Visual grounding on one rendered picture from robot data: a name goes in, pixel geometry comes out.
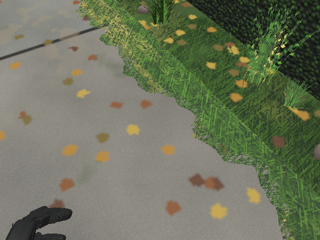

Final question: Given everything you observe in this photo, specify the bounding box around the robot left hand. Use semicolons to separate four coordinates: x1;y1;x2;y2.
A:
5;206;73;240

